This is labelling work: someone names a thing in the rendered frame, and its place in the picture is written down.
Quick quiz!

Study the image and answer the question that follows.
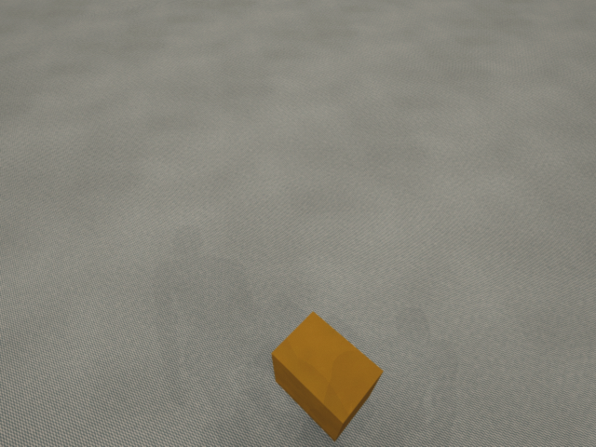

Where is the carton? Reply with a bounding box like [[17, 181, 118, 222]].
[[271, 312, 383, 441]]

